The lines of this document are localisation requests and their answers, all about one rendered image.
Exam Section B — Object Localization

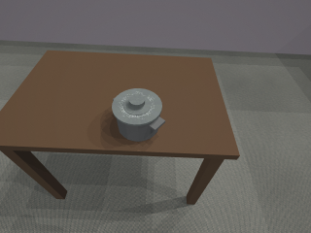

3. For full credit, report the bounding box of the lid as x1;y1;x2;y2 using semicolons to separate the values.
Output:
112;88;162;126

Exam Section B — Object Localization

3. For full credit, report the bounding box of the knob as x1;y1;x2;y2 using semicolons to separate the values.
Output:
128;93;145;109

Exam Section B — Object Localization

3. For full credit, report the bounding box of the pot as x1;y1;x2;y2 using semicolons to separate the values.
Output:
113;97;165;142

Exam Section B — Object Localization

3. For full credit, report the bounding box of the table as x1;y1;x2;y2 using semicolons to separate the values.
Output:
0;50;240;205

